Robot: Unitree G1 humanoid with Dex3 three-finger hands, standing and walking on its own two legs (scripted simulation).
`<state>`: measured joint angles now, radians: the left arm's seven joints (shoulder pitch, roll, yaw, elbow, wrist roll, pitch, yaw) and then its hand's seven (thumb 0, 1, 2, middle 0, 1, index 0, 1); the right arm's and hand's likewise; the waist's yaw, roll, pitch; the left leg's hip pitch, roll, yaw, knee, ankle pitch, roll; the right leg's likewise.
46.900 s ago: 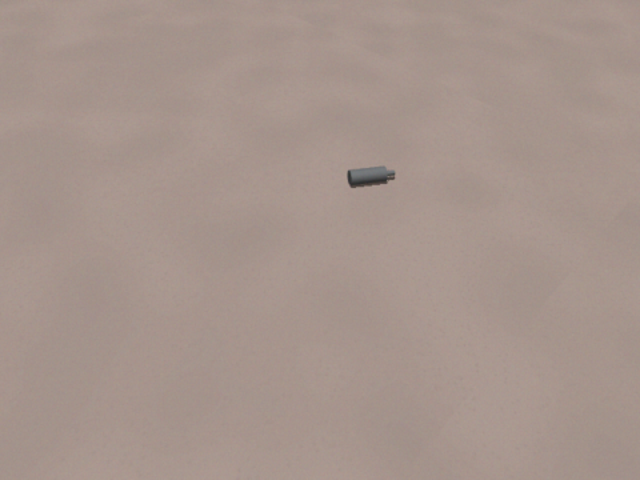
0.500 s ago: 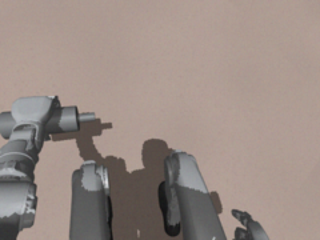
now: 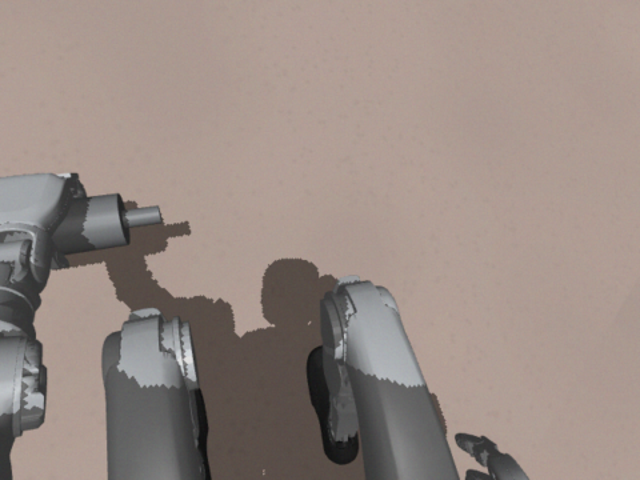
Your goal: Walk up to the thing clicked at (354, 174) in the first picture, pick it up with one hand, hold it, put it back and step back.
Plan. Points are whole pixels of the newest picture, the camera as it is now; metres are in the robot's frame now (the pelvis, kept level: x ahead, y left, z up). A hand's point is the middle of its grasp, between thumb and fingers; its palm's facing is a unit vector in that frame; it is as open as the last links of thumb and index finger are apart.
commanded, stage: crouch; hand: left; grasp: from above
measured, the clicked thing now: (70, 226) +0.45 +0.25 -0.21
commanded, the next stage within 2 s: lower in 0.22 s
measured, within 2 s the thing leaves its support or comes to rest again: neither
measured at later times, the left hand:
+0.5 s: hand (55, 230) +0.45 +0.27 -0.23, palm faces -0.51 -0.06 -0.86, open 10.1 cm
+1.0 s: hand (71, 234) +0.46 +0.27 -0.28, palm faces -0.49 -0.07 -0.87, open 10.1 cm
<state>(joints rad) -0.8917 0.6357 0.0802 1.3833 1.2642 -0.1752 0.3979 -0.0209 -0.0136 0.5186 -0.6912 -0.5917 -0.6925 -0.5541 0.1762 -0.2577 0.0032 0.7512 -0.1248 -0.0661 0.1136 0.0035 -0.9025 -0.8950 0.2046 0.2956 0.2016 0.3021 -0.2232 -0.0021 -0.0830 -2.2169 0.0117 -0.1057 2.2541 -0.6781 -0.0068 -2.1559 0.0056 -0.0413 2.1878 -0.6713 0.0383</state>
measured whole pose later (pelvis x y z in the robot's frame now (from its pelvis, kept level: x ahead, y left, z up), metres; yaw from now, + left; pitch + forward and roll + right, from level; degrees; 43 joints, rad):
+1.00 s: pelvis +0.01 +0.00 -0.07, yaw -4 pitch +33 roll -9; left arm -0.98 0.78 0.13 1.59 1.29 -0.19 0.51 -0.02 -0.02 0.53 -0.69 -0.59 -0.69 -0.55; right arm 0.12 -0.27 0.11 0.75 -0.19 -0.12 0.17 0.00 -0.90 -0.89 0.20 0.30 0.20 0.30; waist -0.29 -0.05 0.03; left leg -2.37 0.01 -0.17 2.49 -0.71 -0.01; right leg -2.30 0.03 -0.08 2.38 -0.68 0.05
